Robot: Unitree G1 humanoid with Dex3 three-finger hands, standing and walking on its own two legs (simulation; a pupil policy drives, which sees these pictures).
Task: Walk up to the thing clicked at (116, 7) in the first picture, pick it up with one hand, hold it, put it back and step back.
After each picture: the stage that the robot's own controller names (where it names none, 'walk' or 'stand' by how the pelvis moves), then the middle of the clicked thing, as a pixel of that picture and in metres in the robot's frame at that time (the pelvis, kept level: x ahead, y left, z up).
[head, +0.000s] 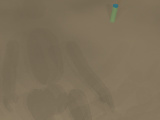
stand; (113, 13) +1.93 -0.49 -0.65
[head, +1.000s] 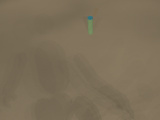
walk; (90, 25) +1.82 -0.04 -0.62
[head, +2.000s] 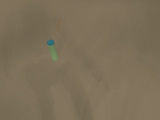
walk; (53, 50) +1.19 +0.34 -0.64
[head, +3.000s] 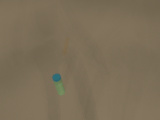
walk; (59, 85) +0.76 +0.26 -0.65
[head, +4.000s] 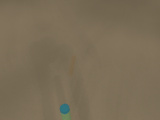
walk; (66, 115) +0.52 +0.15 -0.65
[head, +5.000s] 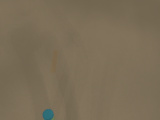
stand; out of the picture +0.41 +0.19 -0.63
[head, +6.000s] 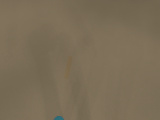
stand; out of the picture +0.39 +0.15 -0.64
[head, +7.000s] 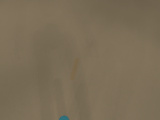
stand; out of the picture +0.40 +0.09 -0.65
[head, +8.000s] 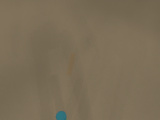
stand; out of the picture +0.42 +0.13 -0.65
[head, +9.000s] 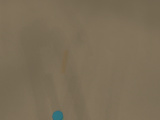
stand; out of the picture +0.40 +0.15 -0.65
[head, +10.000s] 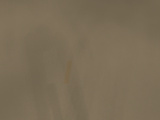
stand; out of the picture +0.36 +0.13 -0.66
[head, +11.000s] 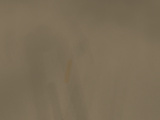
stand; out of the picture +0.38 +0.12 -0.66
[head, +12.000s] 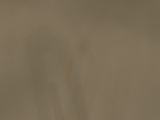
stand; out of the picture +0.38 +0.13 -0.66
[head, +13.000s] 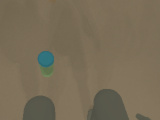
go down; (46, 65) +0.46 +0.10 -0.36
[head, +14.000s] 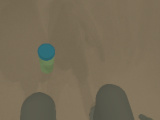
go down; (46, 60) +0.48 +0.09 -0.31
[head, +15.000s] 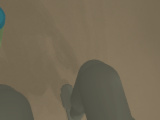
close in; out of the picture +0.49 +0.14 -0.18
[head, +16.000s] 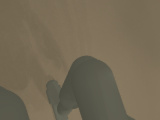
close; out of the picture +0.49 +0.16 -0.19
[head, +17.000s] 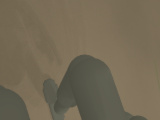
lift; out of the picture +0.47 +0.15 -0.19
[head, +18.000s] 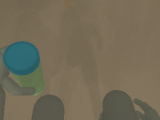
lift; (29, 74) +0.35 +0.16 -0.01
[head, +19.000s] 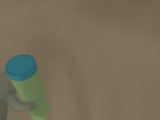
hold; (32, 92) +0.30 +0.15 +0.06
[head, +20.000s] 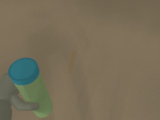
hold; (35, 92) +0.30 +0.15 +0.05
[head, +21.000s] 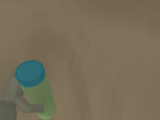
hold; (40, 94) +0.30 +0.13 +0.04
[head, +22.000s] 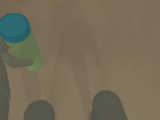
crouch; (26, 49) +0.44 +0.13 -0.04
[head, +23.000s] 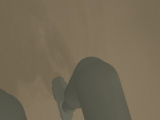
lower; out of the picture +0.49 +0.18 -0.19
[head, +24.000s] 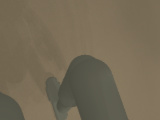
lower; out of the picture +0.48 +0.18 -0.19
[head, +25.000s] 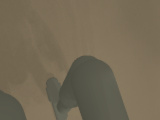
lower; out of the picture +0.48 +0.18 -0.19
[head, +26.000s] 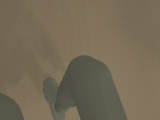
lower; out of the picture +0.49 +0.17 -0.19
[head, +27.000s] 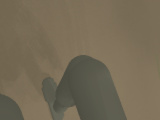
lower; out of the picture +0.48 +0.17 -0.20
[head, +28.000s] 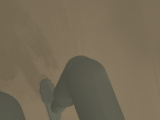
open; out of the picture +0.48 +0.15 -0.21
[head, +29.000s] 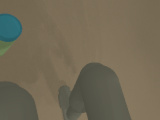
stand; (0, 39) +0.46 +0.13 -0.21
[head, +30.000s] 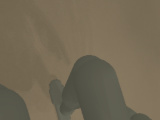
rise; out of the picture +0.47 +0.15 -0.18
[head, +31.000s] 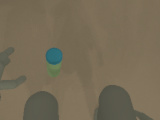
walk; (53, 64) +0.47 +0.08 -0.31
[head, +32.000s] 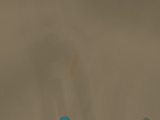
stand; out of the picture +0.39 +0.09 -0.59
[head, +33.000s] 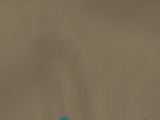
stand; out of the picture +0.38 +0.09 -0.60
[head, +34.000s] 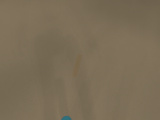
stand; out of the picture +0.39 +0.09 -0.62
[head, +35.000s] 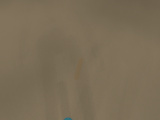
walk; out of the picture +0.41 +0.09 -0.65
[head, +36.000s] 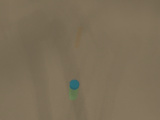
walk; (73, 90) +0.55 +0.02 -0.63
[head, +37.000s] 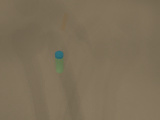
walk; (59, 62) +0.82 +0.14 -0.64
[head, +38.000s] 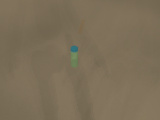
stand; (74, 57) +1.04 +0.08 -0.64
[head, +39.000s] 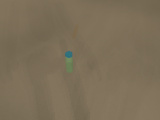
stand; (69, 62) +1.02 +0.10 -0.66
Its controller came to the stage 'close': yes
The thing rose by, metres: 0.69
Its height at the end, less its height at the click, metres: +0.00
